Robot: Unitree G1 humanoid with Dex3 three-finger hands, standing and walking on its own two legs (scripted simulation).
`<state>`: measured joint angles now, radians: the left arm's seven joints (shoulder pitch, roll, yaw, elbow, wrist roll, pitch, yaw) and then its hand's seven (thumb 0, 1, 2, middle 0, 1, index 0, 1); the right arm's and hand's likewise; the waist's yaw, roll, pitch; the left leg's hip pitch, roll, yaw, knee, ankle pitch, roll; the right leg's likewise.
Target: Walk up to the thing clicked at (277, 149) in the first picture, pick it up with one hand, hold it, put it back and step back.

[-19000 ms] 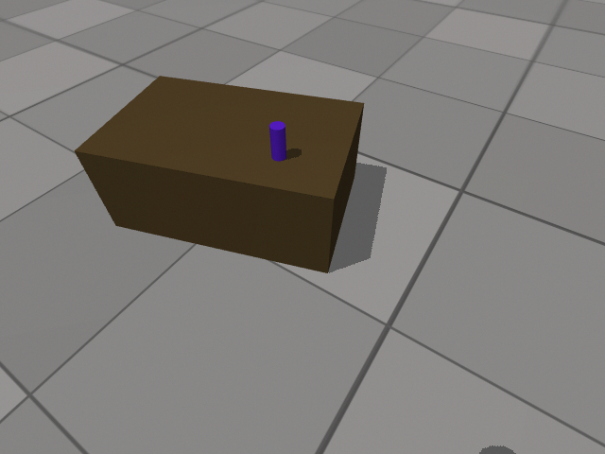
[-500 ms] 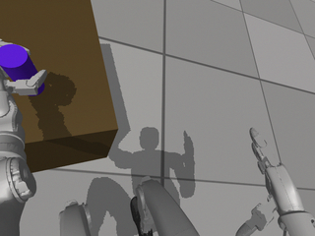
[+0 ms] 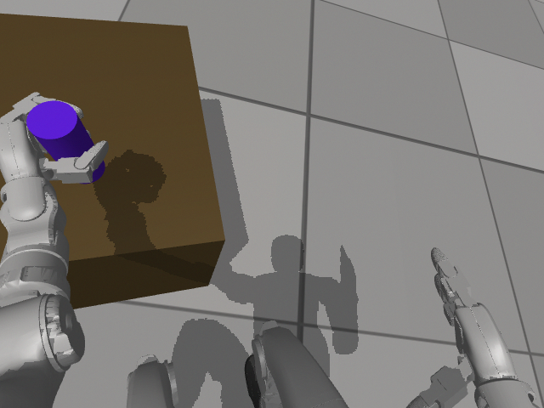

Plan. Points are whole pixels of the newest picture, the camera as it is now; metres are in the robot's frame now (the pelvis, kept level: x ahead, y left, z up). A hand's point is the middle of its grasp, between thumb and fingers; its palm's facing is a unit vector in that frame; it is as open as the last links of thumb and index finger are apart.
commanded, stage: lift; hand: left
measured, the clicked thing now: (71, 147) +0.53 +0.18 -0.01
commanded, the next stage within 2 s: hold in 1.18 s
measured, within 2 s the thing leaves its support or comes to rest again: neither
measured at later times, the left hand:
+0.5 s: hand (51, 188) +0.42 +0.18 +0.06, palm faces +0.17 -0.99 -0.02, open 8.0 cm
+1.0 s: hand (39, 210) +0.38 +0.18 +0.10, palm faces +0.17 -0.99 -0.01, open 8.0 cm
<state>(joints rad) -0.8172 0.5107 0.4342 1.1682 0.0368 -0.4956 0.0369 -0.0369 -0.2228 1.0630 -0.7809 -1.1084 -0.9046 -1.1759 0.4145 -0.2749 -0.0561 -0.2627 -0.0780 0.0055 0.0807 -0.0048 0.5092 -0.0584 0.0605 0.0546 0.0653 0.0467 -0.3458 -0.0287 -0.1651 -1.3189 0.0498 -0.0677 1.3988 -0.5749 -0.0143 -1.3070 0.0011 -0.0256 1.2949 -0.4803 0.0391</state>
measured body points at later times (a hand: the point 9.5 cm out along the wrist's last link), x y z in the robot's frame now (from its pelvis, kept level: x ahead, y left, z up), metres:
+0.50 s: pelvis +0.01 -0.01 +0.05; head +0.10 +0.03 +0.49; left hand +0.41 +0.23 +0.07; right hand +0.18 -0.26 +0.08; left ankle +0.03 +0.12 -0.60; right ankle +0.06 -0.15 -0.60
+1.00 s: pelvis +0.02 -0.01 +0.07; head +0.09 +0.02 +0.52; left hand +0.36 +0.23 +0.10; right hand +0.19 -0.26 +0.08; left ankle +0.03 +0.12 -0.60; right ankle +0.06 -0.15 -0.60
